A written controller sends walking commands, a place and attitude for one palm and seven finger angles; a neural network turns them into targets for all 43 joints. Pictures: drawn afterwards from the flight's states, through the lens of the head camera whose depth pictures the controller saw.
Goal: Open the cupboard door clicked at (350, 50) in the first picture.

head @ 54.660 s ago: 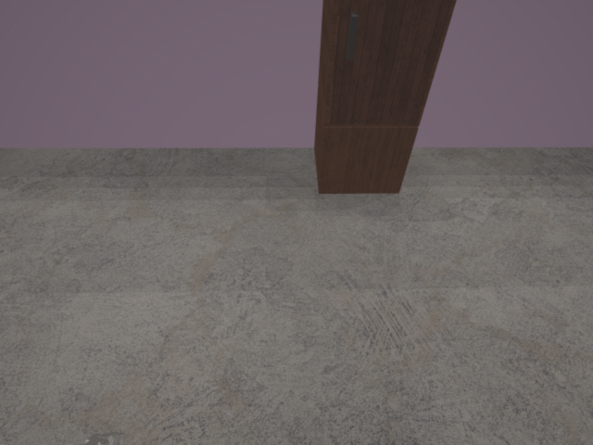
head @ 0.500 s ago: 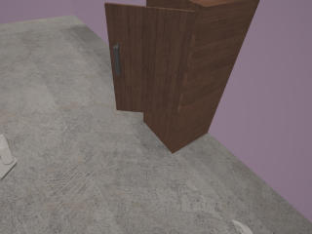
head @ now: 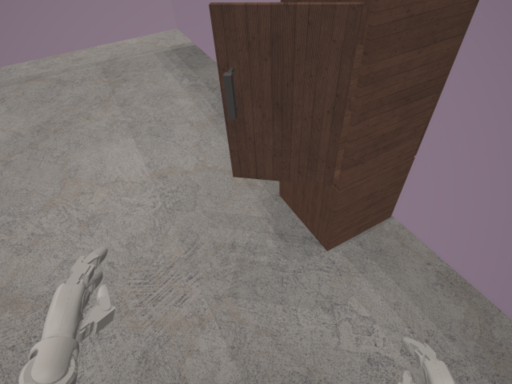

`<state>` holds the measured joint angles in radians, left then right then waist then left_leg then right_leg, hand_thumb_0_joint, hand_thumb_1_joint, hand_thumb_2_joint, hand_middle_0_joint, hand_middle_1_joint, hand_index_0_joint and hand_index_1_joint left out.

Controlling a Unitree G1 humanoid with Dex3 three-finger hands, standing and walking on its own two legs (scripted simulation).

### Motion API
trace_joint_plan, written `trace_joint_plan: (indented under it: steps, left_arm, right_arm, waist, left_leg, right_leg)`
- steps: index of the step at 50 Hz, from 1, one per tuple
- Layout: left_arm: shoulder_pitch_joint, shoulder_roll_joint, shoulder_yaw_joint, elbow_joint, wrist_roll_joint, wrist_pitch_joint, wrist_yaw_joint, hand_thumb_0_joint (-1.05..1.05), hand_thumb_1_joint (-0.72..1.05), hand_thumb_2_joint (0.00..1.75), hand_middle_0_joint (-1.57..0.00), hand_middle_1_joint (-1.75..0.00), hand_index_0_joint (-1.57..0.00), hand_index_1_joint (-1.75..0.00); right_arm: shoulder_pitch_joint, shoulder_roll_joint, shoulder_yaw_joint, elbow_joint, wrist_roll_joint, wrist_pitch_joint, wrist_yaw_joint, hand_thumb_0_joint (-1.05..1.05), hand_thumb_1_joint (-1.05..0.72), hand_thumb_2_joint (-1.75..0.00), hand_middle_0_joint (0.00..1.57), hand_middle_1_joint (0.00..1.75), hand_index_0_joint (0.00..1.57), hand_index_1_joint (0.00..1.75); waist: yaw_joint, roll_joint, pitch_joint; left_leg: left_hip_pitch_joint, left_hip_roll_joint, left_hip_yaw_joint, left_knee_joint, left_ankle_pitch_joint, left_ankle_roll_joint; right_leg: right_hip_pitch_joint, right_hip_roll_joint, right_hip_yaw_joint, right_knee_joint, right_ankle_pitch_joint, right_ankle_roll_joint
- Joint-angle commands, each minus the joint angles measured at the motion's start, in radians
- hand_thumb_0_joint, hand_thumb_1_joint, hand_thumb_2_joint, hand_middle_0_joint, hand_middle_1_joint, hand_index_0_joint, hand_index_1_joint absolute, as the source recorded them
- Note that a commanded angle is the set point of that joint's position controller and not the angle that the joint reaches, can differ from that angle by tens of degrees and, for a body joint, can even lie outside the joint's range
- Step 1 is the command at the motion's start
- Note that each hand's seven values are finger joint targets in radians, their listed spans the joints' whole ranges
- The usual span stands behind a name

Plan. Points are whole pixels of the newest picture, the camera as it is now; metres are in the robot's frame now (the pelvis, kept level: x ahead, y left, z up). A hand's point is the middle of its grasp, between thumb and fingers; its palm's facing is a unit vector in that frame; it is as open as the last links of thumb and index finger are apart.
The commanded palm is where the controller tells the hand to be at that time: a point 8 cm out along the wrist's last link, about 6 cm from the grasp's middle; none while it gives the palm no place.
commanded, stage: let the arm hang, fingers relaxed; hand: left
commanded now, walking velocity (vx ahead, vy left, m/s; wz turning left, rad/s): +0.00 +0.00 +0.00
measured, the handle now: (232, 93) +0.88 +0.13 +0.03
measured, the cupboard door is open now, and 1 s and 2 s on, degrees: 51 51 51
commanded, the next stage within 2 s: look to check the result in 0.98 s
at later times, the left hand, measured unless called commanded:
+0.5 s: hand out of the picture -0.02 +0.21 -0.15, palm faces +0.03 -0.96 -0.27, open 7.3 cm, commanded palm none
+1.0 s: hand out of the picture +0.05 +0.19 -0.15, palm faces +0.01 -0.98 -0.21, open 7.3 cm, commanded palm none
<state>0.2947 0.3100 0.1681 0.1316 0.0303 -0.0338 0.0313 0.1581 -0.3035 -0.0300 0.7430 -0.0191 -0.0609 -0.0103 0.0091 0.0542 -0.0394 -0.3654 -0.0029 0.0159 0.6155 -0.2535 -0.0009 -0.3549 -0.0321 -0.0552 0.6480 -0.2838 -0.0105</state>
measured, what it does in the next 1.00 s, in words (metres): stands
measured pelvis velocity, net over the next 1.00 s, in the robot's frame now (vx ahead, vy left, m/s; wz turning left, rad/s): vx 0.01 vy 0.01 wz -0.02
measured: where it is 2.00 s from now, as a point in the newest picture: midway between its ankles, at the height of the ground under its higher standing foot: outside the picture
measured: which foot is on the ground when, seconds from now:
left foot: down 0.00-1.00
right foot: down 0.00-1.00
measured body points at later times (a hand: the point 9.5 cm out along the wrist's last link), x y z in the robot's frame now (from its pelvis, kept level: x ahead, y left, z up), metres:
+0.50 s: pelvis +0.00 +0.01 +0.02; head +0.01 +0.00 +0.47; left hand -0.02 +0.26 -0.13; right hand -0.02 -0.23 -0.14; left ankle +0.04 +0.12 -0.72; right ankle +0.03 -0.11 -0.72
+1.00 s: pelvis +0.01 +0.01 +0.02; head +0.02 +0.00 +0.47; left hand +0.05 +0.24 -0.13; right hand +0.01 -0.21 -0.15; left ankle +0.04 +0.12 -0.72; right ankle +0.03 -0.11 -0.72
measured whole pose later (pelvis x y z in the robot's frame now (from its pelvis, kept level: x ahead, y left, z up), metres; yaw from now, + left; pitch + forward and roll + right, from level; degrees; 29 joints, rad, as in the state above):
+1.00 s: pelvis +0.01 +0.01 +0.02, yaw -1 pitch -2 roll +0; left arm 0.22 0.16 0.02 1.12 0.01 0.00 0.02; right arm 0.26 -0.16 -0.02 1.12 -0.02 0.01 -0.02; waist -0.01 0.02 0.04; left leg -0.20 0.01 0.04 0.41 -0.18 0.00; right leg -0.19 -0.01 -0.04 0.42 -0.20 -0.01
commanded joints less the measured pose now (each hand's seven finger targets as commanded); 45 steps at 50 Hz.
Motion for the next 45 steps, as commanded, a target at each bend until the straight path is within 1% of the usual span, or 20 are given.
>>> trace_joint_plan:
  steps: [1,2,4,5,6,7,10,11,13,15,17,20,22,27,30,31,33,40,41,45]
  left_arm:
    - [0.011,0.074,-0.082,0.247,0.005,0.020,-0.030,0.00,0.90,0.90,-0.20,-0.30,-0.20,-0.30]
    - [-0.028,0.092,-0.082,0.308,0.004,0.021,-0.026,0.00,0.90,0.90,-0.20,-0.30,-0.20,-0.30]
    - [-0.042,0.076,-0.102,0.418,-0.006,0.029,-0.020,0.00,0.90,0.90,-0.20,-0.30,-0.20,-0.30]
    - [-0.050,0.060,-0.114,0.469,-0.010,0.032,-0.017,0.00,0.90,0.90,-0.20,-0.30,-0.20,-0.30]
    - [-0.051,0.052,-0.122,0.518,-0.013,0.034,-0.015,0.00,0.90,0.90,-0.20,-0.30,-0.20,-0.30]
    - [-0.036,0.057,-0.125,0.561,-0.013,0.033,-0.013,0.00,0.90,0.90,-0.20,-0.30,-0.20,-0.30]
    - [0.000,0.022,-0.122,0.683,-0.015,0.031,-0.010,0.00,0.90,0.90,-0.20,-0.30,-0.20,-0.30]
    - [0.009,0.008,-0.113,0.704,-0.013,0.031,-0.008,0.00,0.90,0.90,-0.20,-0.30,-0.20,-0.30]
    - [0.002,0.016,-0.123,0.752,-0.016,0.032,-0.007,0.00,0.90,0.90,-0.20,-0.30,-0.20,-0.30]
    - [0.000,0.014,-0.121,0.790,-0.016,0.030,-0.008,0.00,0.90,0.90,-0.20,-0.30,-0.20,-0.30]
    - [-0.011,0.021,-0.121,0.821,-0.017,0.032,-0.008,0.00,0.90,0.90,-0.20,-0.30,-0.20,-0.30]
    - [-0.001,0.018,-0.123,0.868,-0.019,0.031,-0.009,0.00,0.90,0.90,-0.20,-0.30,-0.20,-0.30]
    - [0.005,0.024,-0.124,0.894,-0.020,0.030,-0.008,0.00,0.90,0.90,-0.20,-0.30,-0.20,-0.30]
    - [0.010,0.026,-0.125,0.939,-0.020,0.031,-0.005,0.00,0.90,0.90,-0.20,-0.30,-0.20,-0.30]
    - [0.008,0.017,-0.126,0.955,-0.021,0.030,-0.004,0.00,0.90,0.90,-0.20,-0.30,-0.20,-0.30]
    - [0.005,0.016,-0.127,0.957,-0.020,0.030,-0.002,0.00,0.90,0.90,-0.20,-0.30,-0.20,-0.30]
    - [0.002,0.012,-0.128,0.963,-0.021,0.027,-0.001,0.00,0.90,0.90,-0.20,-0.30,-0.20,-0.30]
    - [-0.022,-0.001,-0.129,0.967,-0.020,0.026,0.001,0.00,0.90,0.90,-0.20,-0.30,-0.20,-0.30]
    - [-0.023,-0.002,-0.129,0.968,-0.020,0.024,0.002,0.00,0.90,0.90,-0.20,-0.30,-0.20,-0.30]
    - [-0.026,-0.011,-0.129,0.968,-0.020,0.021,0.003,0.00,0.90,0.90,-0.20,-0.30,-0.20,-0.30]
  right_arm:
    - [0.056,-0.071,-0.016,-0.047,0.004,0.010,0.001,0.00,-0.90,-0.90,0.20,0.30,0.20,0.30]
    - [0.046,-0.085,-0.022,-0.032,-0.002,0.026,0.004,0.00,-0.90,-0.90,0.20,0.30,0.20,0.30]
    - [0.026,-0.054,-0.011,0.006,-0.008,0.047,0.007,0.00,-0.90,-0.90,0.20,0.30,0.20,0.30]
    - [0.024,-0.038,-0.001,0.027,-0.009,0.055,0.008,0.00,-0.90,-0.90,0.20,0.30,0.20,0.30]
    - [0.016,-0.030,0.007,0.049,-0.009,0.059,0.008,0.00,-0.90,-0.90,0.20,0.30,0.20,0.30]
    - [0.013,-0.036,0.009,0.063,-0.007,0.060,0.008,0.00,-0.90,-0.90,0.20,0.30,0.20,0.30]
    - [0.035,0.000,0.010,0.121,-0.007,0.069,0.000,0.00,-0.90,-0.90,0.20,0.30,0.20,0.30]
    - [0.052,0.011,0.005,0.132,-0.011,0.072,-0.002,0.00,-0.90,-0.90,0.20,0.30,0.20,0.30]
    - [0.082,0.016,0.003,0.166,-0.009,0.081,-0.003,0.00,-0.90,-0.90,0.20,0.30,0.20,0.30]
    - [0.120,0.019,-0.004,0.197,-0.009,0.080,-0.006,0.00,-0.90,-0.90,0.20,0.30,0.20,0.30]
    - [0.136,0.008,-0.008,0.219,-0.007,0.079,-0.008,0.00,-0.90,-0.90,0.20,0.30,0.20,0.30]
    - [0.157,0.003,-0.008,0.255,-0.006,0.072,-0.012,0.00,-0.90,-0.90,0.20,0.30,0.20,0.30]
    - [0.163,-0.002,-0.008,0.274,-0.003,0.069,-0.013,0.00,-0.90,-0.90,0.20,0.30,0.20,0.30]
    - [0.178,-0.002,-0.005,0.313,-0.002,0.064,-0.014,0.00,-0.90,-0.90,0.20,0.30,0.20,0.30]
    - [0.180,0.006,-0.003,0.330,-0.003,0.060,-0.015,0.00,-0.90,-0.90,0.20,0.30,0.20,0.30]
    - [0.178,0.013,-0.003,0.333,-0.003,0.061,-0.015,0.00,-0.90,-0.90,0.20,0.30,0.20,0.30]
    - [0.181,0.018,-0.002,0.339,-0.002,0.060,-0.015,0.00,-0.90,-0.90,0.20,0.30,0.20,0.30]
    - [0.174,0.035,0.000,0.351,-0.003,0.061,-0.015,0.00,-0.90,-0.90,0.20,0.30,0.20,0.30]
    - [0.173,0.036,-0.001,0.351,-0.003,0.059,-0.015,0.00,-0.90,-0.90,0.20,0.30,0.20,0.30]
    - [0.163,0.039,-0.001,0.352,-0.002,0.057,-0.017,0.00,-0.90,-0.90,0.20,0.30,0.20,0.30]
  waist:
    - [-0.032,-0.354,-0.110]
    - [-0.035,-0.338,-0.070]
    - [-0.032,-0.196,-0.011]
    - [-0.034,-0.100,0.007]
    - [-0.027,-0.016,0.029]
    - [-0.016,0.044,0.030]
    - [-0.012,0.058,0.046]
    - [-0.013,0.083,0.040]
    - [-0.019,0.060,0.049]
    - [-0.021,-0.007,0.038]
    - [-0.021,-0.032,0.069]
    - [-0.018,-0.055,0.080]
    - [-0.013,-0.041,0.087]
    - [-0.006,-0.040,0.113]
    - [-0.004,-0.036,0.108]
    - [-0.005,-0.050,0.115]
    - [-0.008,-0.046,0.105]
    - [-0.012,-0.042,0.134]
    - [-0.013,-0.048,0.116]
    - [-0.015,-0.041,0.103]
  left_leg:
    - [0.070,0.046,-0.051,-0.023,0.138,0.018]
    - [0.080,0.037,-0.053,-0.029,0.136,0.017]
    - [0.119,0.044,-0.045,-0.066,0.163,0.018]
    - [0.133,0.058,-0.055,-0.103,0.173,0.018]
    - [0.119,0.075,-0.071,-0.146,0.165,0.021]
    - [0.104,0.088,-0.090,-0.174,0.156,0.024]
    - [0.078,0.080,-0.082,-0.213,0.001,0.020]
    - [0.078,0.075,-0.078,-0.215,-0.042,0.020]
    - [0.087,0.078,-0.077,-0.222,-0.085,0.020]
    - [0.097,0.081,-0.080,-0.230,-0.082,0.026]
    - [0.097,0.089,-0.085,-0.244,-0.083,0.029]
    - [0.101,0.098,-0.086,-0.268,-0.069,0.034]
    - [0.099,0.101,-0.091,-0.283,-0.063,0.036]
    - [0.082,0.107,-0.100,-0.316,-0.076,0.037]
    - [0.084,0.109,-0.100,-0.329,-0.066,0.037]
    - [0.088,0.107,-0.096,-0.326,-0.056,0.037]
    - [0.104,0.106,-0.089,-0.321,-0.028,0.034]
    - [0.108,0.102,-0.079,-0.321,-0.009,0.027]
    - [0.121,0.102,-0.078,-0.318,0.010,0.027]
    - [0.145,0.103,-0.070,-0.309,0.048,0.024]
  right_leg:
    - [0.136,-0.153,0.160,-0.185,0.378,-0.067]
    - [0.104,-0.150,0.152,-0.192,0.351,-0.080]
    - [0.054,-0.134,0.147,-0.215,0.269,-0.066]
    - [0.037,-0.112,0.136,-0.224,0.182,-0.054]
    - [0.046,-0.086,0.127,-0.230,0.117,-0.038]
    - [0.074,-0.069,0.121,-0.234,0.086,-0.031]
    - [0.104,-0.064,0.129,-0.301,-0.022,-0.040]
    - [0.105,-0.068,0.129,-0.318,-0.051,-0.047]
    - [0.091,-0.067,0.130,-0.346,-0.103,-0.050]
    - [0.096,-0.066,0.126,-0.356,-0.115,-0.051]
    - [0.076,-0.062,0.118,-0.361,-0.133,-0.053]
    - [0.085,-0.060,0.111,-0.356,-0.102,-0.050]
    - [0.092,-0.058,0.107,-0.348,-0.088,-0.052]
    - [0.111,-0.055,0.100,-0.331,-0.063,-0.049]
    - [0.126,-0.059,0.097,-0.321,-0.032,-0.045]
    - [0.124,-0.059,0.097,-0.323,-0.028,-0.045]
    - [0.126,-0.063,0.097,-0.324,-0.013,-0.044]
    - [0.116,-0.064,0.105,-0.333,-0.001,-0.036]
    - [0.127,-0.065,0.105,-0.330,0.017,-0.036]
    - [0.129,-0.067,0.105,-0.331,0.043,-0.034]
